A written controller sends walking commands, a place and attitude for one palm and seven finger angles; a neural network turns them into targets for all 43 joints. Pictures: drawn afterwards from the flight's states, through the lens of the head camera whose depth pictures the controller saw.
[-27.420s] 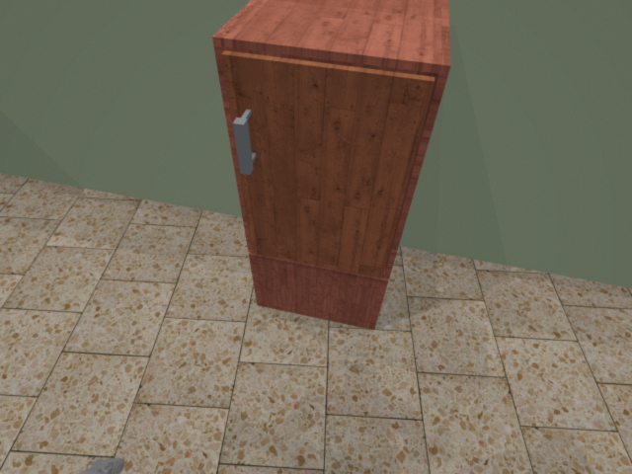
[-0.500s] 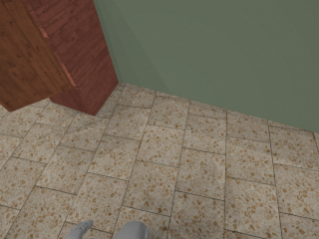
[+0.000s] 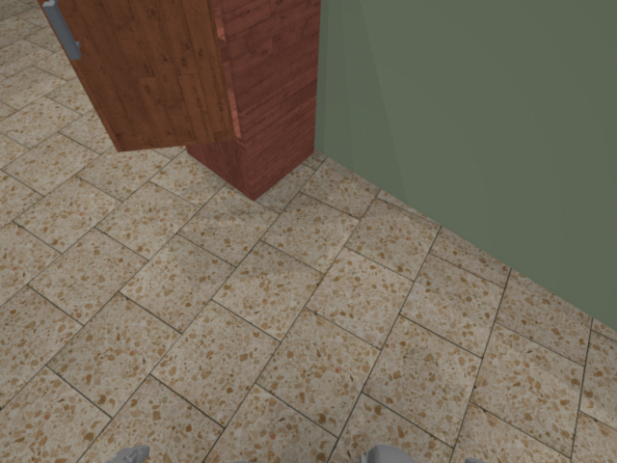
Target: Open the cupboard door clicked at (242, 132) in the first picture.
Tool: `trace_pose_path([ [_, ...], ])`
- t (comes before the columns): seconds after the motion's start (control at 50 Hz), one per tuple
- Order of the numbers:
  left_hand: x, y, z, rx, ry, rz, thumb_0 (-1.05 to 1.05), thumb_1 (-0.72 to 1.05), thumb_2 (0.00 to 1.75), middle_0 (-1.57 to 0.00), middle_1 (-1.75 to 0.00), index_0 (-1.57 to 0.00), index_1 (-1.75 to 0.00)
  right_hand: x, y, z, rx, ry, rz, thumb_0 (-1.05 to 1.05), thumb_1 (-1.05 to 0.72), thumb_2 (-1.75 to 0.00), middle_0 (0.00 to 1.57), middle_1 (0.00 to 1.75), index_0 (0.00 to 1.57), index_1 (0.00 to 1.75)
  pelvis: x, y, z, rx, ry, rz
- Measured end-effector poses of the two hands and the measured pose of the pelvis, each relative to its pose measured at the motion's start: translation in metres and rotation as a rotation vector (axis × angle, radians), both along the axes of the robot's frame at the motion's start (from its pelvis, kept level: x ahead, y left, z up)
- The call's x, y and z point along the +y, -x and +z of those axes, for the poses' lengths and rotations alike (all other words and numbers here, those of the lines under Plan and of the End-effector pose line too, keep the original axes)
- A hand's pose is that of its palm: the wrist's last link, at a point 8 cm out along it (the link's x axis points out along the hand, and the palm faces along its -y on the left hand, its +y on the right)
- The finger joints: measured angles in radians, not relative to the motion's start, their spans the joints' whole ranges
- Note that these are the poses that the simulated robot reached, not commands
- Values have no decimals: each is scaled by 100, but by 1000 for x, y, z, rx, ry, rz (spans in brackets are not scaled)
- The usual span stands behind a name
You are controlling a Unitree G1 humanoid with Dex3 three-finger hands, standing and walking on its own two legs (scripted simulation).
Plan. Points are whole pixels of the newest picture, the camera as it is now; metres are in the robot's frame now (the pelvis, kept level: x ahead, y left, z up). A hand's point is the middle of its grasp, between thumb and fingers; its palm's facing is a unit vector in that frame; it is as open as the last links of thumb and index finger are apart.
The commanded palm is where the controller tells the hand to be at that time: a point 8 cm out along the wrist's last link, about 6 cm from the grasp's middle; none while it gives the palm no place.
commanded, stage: turn to face it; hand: left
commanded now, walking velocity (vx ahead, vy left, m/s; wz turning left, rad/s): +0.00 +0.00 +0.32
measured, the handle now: (64, 27) +0.99 +0.66 +0.00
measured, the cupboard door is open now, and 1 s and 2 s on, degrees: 51 51 51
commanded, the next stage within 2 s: take the last steps up to it in 0.20 s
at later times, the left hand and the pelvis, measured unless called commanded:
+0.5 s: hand out of the picture -0.01 +0.16 -0.17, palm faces +0.27 -0.94 -0.21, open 7.3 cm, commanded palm none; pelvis +0.03 -0.02 +0.00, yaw +12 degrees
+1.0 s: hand (179, 383) +0.23 +0.22 -0.16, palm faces +0.21 -0.95 -0.22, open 7.4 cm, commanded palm none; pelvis +0.15 +0.02 -0.01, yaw +14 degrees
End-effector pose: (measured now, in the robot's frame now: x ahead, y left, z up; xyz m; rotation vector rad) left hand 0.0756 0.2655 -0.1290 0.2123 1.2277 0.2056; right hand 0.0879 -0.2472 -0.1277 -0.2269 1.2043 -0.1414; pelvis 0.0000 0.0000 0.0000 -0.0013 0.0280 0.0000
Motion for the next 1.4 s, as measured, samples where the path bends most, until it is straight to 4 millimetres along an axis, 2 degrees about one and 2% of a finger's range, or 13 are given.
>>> trace_pose_path([
  [0.12, -33, -8, 4, -62, -19, 12, 0, 91, 90, -20, -30, -20, -30, -19, 0, -24, 39, -57, 2, 1, -90, -90, 20, 30, 20, 30, -28, -7, -10, -4, -19, 45],
  [0.28, -72, 28, 10, -6, 19, 93, 0, 91, 90, -20, -30, -21, -30, -36, -18, -17, 84, -59, 39, 1, -91, -90, 20, 30, 20, 30, -42, -15, 3, -16, -44, 118],
  [0.42, -67, 72, 2, 62, 46, 198, 0, 93, 90, -21, -30, -21, -30, -20, -48, -6, 81, -36, 138, 1, -91, -90, 20, 30, 20, 30, -38, -21, 6, -15, -38, 172],
  [0.54, -47, 117, -19, 153, 94, 303, 0, 91, 90, -21, -30, -21, -30, 17, -86, -1, 10, -13, 243, 1, -91, -90, 20, 30, 20, 30, -13, -30, -4, -13, -19, 220],
  [0.6, -32, 123, -26, 207, 105, 320, 0, 91, 90, -21, -30, -21, -30, 32, -93, -1, -27, 1, 259, 1, -91, -90, 20, 30, 20, 30, 0, -36, -9, -18, -15, 226],
  [0.66, -18, 104, -21, 193, 103, 314, 1, 91, 90, -20, -30, -20, -30, 40, -84, 1, -1, 5, 246, 1, -91, -90, 20, 30, 20, 30, 10, -46, -3, -17, -11, 234],
  [0.72, -6, 69, -12, 126, 96, 297, 1, 91, 90, -20, -30, -20, -30, 47, -68, 1, 66, -4, 233, 0, -91, -90, 20, 30, 20, 30, 17, -59, 4, -18, -9, 244],
  [0.88, 8, -47, -1, -23, 69, 209, 1, 91, 90, -20, -30, -20, -30, 52, -27, -13, 267, -52, 146, 1, -90, -90, 20, 30, 20, 30, 26, -104, 3, -22, -28, 239],
  [1.0, 2, -139, -2, -126, 40, 146, 1, 91, 90, -20, -30, -20, -30, 44, -25, -32, 407, -81, 90, 1, -90, -90, 20, 30, 20, 30, 21, -153, -14, -24, -40, 245],
  [1.08, -3, -153, 6, -155, 39, 197, 0, 91, 90, -20, -30, -20, -30, 39, -66, -29, 422, -71, 115, 1, -91, -90, 20, 30, 20, 30, 20, -178, -7, -38, -43, 283],
  [1.2, 8, -130, 17, -54, 9, 312, -3, 96, 89, -21, -30, -21, -30, 51, -179, -15, 258, -61, 185, 1, -91, -90, 20, 30, 20, 30, 29, -218, 11, -11, -45, 299],
  [1.3, 12, -100, 15, 89, 44, 362, -2, 95, 90, -20, -30, -21, -30, 84, -271, -7, 119, -69, 255, 1, -91, -90, 19, 30, 19, 30, 52, -249, 15, -3, -42, 311],
  [1.4, 14, -78, 4, 220, 117, 439, -1, 93, 90, -20, -30, -20, -30, 139, -351, -3, 25, -78, 349, 1, -91, -90, 19, 30, 19, 30, 87, -280, 9, -4, -29, 325],
])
